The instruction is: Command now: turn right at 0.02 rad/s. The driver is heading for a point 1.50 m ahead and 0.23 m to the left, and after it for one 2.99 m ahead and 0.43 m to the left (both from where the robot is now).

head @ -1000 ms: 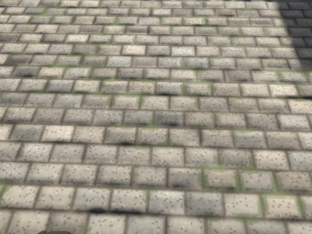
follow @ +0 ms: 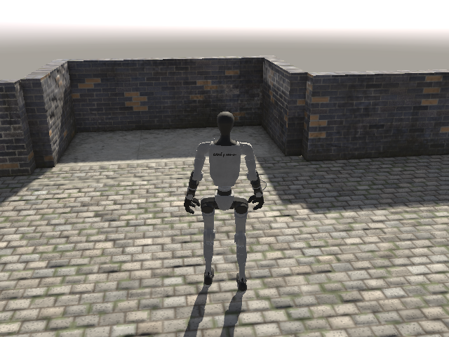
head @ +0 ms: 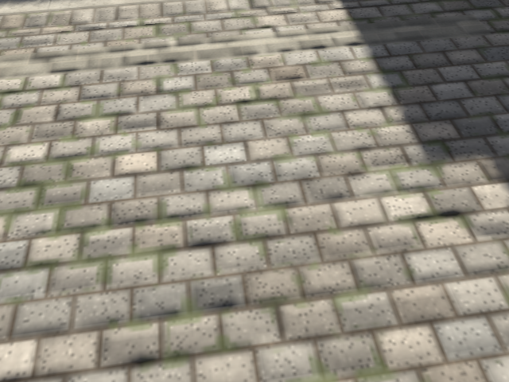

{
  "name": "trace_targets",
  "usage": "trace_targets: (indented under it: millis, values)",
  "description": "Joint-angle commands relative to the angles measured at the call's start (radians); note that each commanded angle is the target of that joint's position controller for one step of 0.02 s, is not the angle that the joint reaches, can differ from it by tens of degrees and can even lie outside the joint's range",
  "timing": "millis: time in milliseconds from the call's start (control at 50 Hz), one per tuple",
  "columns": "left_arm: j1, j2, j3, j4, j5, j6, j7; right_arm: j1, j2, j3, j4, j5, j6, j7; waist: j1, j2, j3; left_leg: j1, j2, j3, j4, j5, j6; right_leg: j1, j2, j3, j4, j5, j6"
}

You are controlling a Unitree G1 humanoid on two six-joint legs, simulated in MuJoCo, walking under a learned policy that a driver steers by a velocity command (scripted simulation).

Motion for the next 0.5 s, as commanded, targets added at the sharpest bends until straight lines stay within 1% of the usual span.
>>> trace_targets:
  millis: [20, 100, 260, 500]
  values:
    - [0.027, 0.119, 0.027, -0.039, -0.003, -0.014, 0.004, -0.026, -0.092, -0.023, -0.036, 0.004, -0.007, -0.006, 0.004, -0.022, -0.04, 0.115, 0.044, -0.046, -0.046, 0.17, 0.033, -0.077, -0.041, 0.043, -0.119, 0.178, -0.028]
    - [0.031, 0.111, 0.025, -0.018, -0.005, -0.013, 0.004, -0.026, -0.096, -0.027, 0.003, 0.007, 0.003, -0.014, 0.004, -0.009, -0.039, 0.131, 0.047, -0.05, -0.044, 0.2, 0.029, -0.064, -0.034, 0.034, -0.121, 0.213, -0.029]
    - [0.031, 0.096, 0.021, 0.037, -0.006, -0.015, 0.002, -0.033, -0.1, -0.033, 0.083, 0.01, 0.018, -0.029, 0.0, -0.011, -0.026, 0.153, 0.049, -0.052, -0.055, 0.206, 0.022, -0.05, -0.024, 0.018, -0.146, 0.229, -0.03]
    - [0.051, 0.084, 0.013, 0.127, -0.006, -0.015, 0.005, -0.03, -0.092, -0.033, 0.182, 0.01, 0.025, -0.038, -0.003, -0.014, 0.002, 0.154, 0.043, -0.046, -0.085, 0.155, 0.014, -0.051, -0.017, 0.004, -0.186, 0.17, -0.032]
